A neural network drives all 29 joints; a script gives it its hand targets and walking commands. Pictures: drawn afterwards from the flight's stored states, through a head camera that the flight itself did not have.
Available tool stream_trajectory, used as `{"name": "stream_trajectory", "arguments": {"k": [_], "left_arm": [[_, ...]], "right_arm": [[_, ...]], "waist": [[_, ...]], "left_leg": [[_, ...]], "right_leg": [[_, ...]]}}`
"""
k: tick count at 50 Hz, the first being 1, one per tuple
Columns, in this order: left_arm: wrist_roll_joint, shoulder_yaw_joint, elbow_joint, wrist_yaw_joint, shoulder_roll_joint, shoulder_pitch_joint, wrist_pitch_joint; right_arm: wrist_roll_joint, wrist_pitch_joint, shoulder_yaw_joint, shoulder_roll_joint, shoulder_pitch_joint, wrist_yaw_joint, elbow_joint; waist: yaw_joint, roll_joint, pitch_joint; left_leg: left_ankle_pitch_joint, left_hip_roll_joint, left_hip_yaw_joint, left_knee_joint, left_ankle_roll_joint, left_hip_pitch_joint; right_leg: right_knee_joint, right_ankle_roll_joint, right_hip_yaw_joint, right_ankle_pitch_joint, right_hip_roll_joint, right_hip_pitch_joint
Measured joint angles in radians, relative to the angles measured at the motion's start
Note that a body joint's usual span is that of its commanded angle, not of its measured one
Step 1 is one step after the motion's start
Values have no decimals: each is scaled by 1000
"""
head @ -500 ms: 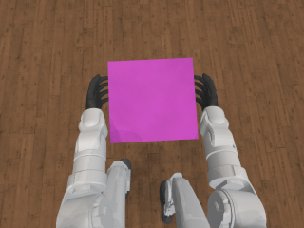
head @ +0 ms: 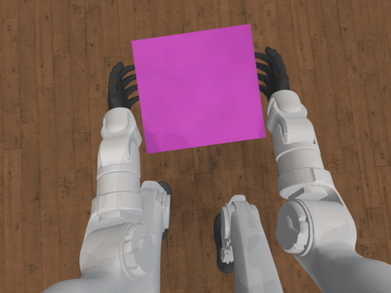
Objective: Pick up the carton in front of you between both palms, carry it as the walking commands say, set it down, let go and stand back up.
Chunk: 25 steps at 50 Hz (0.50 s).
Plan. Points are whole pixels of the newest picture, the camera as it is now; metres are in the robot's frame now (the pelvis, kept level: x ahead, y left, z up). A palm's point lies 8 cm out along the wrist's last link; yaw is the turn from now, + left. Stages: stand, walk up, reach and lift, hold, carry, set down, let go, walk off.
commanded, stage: set down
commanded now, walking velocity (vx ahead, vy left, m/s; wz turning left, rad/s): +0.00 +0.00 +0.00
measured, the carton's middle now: (198, 102) +0.49 +0.04 -0.19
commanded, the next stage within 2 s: none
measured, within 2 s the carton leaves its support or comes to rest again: rests again in 1.54 s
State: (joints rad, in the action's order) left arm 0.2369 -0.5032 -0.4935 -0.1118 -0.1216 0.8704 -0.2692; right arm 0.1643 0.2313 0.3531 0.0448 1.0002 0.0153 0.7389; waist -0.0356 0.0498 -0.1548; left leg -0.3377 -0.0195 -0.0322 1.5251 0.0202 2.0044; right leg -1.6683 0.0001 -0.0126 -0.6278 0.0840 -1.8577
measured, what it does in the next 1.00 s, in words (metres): lowers itself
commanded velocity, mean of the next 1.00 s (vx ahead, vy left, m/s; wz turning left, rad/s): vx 0.00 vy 0.00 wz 0.00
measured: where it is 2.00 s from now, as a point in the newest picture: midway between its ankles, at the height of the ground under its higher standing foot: (191, 237)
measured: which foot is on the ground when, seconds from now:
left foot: down 0.00-1.00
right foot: down 0.00-1.00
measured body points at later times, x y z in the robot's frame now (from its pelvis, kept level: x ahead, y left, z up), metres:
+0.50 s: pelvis -0.03 -0.01 -0.10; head +0.33 +0.00 +0.18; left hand +0.48 +0.19 -0.25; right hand +0.55 -0.10 -0.26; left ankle +0.13 +0.13 -0.50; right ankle +0.04 -0.11 -0.50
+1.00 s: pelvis -0.02 -0.02 -0.14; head +0.34 -0.05 +0.12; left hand +0.50 +0.20 -0.29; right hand +0.55 -0.10 -0.32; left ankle +0.13 +0.13 -0.50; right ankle +0.04 -0.11 -0.50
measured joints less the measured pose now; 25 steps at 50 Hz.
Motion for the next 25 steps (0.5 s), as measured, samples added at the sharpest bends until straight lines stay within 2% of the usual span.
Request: {"name": "stream_trajectory", "arguments": {"k": [9, 20, 25], "left_arm": [[-21, -17, -15, -31, 16, 94, -8], [-45, -52, -67, -51, 46, 225, 6], [-57, -70, -158, -53, 76, 337, -1]], "right_arm": [[-14, 12, -30, 65, 139, -4, 71], [-38, 13, -104, 147, 315, 6, 169], [-56, 7, -156, 203, 369, 25, 223]], "waist": [[-5, -5, 66], [-31, -11, 198], [-66, -33, 238]], "left_leg": [[-6, 5, -1, 133, 4, 140], [-2, -1, -2, 262, 20, 260], [-6, 0, 1, 312, 27, 301]], "right_leg": [[-153, -2, 2, -26, 2, -138], [-307, 4, 4, -37, 17, -269], [-370, 10, 3, -50, 19, -314]]}}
